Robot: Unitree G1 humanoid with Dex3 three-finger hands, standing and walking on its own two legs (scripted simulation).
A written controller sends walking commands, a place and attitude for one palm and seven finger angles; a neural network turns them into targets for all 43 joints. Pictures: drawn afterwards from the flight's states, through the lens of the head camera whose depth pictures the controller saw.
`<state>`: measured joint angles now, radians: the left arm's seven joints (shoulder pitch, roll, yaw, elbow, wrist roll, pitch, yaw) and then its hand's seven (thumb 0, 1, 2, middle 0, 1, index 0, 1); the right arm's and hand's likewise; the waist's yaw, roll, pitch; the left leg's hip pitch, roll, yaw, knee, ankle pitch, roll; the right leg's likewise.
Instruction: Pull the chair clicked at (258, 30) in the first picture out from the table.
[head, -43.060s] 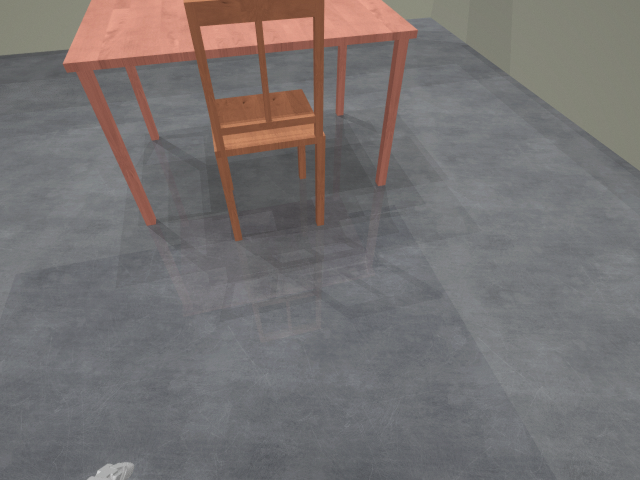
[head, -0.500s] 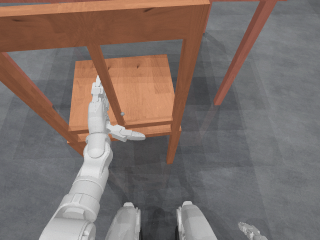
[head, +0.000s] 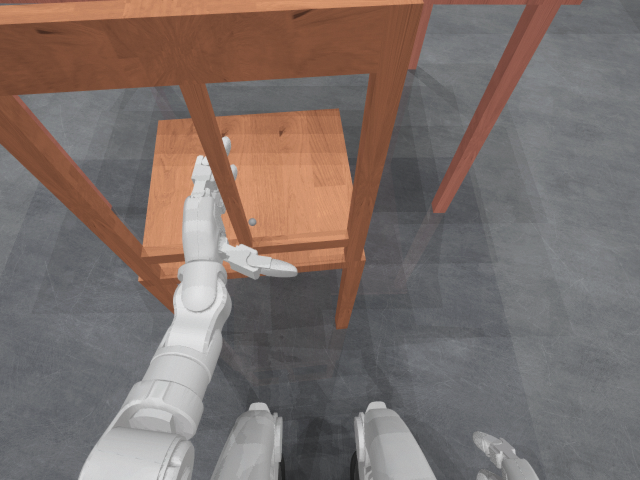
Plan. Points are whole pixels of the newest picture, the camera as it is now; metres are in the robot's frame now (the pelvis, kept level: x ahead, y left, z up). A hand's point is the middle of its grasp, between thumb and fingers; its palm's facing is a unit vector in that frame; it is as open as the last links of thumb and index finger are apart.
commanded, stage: hook a spindle and tug to test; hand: left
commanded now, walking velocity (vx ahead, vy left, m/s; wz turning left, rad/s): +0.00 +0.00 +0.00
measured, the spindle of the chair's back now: (226, 183) +0.46 +0.11 +0.06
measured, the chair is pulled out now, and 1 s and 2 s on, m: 0.21 0.22 0.28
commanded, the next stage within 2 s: step backward, pulling the chair out in 1.24 s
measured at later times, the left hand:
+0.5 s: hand (247, 217) +0.43 +0.08 +0.03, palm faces +0.05 -1.00 -0.03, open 7.7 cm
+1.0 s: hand (248, 225) +0.42 +0.08 +0.03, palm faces +0.04 -1.00 -0.02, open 5.2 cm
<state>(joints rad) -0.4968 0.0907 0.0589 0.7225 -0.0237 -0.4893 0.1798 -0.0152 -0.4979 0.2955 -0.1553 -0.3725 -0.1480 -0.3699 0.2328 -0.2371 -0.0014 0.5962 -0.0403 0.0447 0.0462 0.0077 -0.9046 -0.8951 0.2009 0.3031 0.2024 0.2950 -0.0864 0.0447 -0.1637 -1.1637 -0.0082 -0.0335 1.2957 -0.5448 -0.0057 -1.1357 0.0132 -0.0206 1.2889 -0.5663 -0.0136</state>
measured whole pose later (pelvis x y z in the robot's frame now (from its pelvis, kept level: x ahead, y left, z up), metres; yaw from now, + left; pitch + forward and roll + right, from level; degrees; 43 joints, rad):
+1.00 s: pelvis +0.02 +0.01 +0.01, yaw -1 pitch +24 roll -1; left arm -0.35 0.07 0.02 0.57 -0.04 -0.44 0.19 0.02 0.77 0.79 -0.42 -1.44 -0.41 -1.45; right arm 0.26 -0.22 -0.01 0.55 -0.04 0.07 0.07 0.01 -0.90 -0.90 0.20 0.30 0.20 0.29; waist -0.08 0.04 -0.18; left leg -1.11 0.00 -0.02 1.26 -0.57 0.00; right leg -1.08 0.02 0.00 1.24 -0.58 0.00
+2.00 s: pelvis +0.02 +0.01 +0.12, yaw -4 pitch +6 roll +0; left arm -0.32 0.13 -0.02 0.83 -0.07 -0.20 0.06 0.06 0.75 0.80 -0.28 -1.08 -0.49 -1.45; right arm 0.21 -0.20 0.02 0.61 0.03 0.16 -0.08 0.01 -0.90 -0.90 0.20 0.30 0.20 0.30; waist -0.08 0.03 0.11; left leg -0.35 0.02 0.05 0.49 -0.24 0.01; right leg -0.35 0.00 -0.02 0.47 -0.22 -0.01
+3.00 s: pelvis -0.09 +0.02 +0.11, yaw +3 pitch +2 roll +2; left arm -0.40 0.10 -0.13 0.80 -0.02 -0.13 0.10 0.05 0.72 0.80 -0.27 -1.18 -0.49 -1.45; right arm 0.16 -0.25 -0.01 0.65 0.02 0.07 -0.10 0.01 -0.91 -0.90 0.20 0.30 0.20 0.29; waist -0.07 -0.02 0.18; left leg -0.24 0.01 -0.01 0.52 -0.32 -0.05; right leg -0.48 -0.10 -0.06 0.54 -0.08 0.00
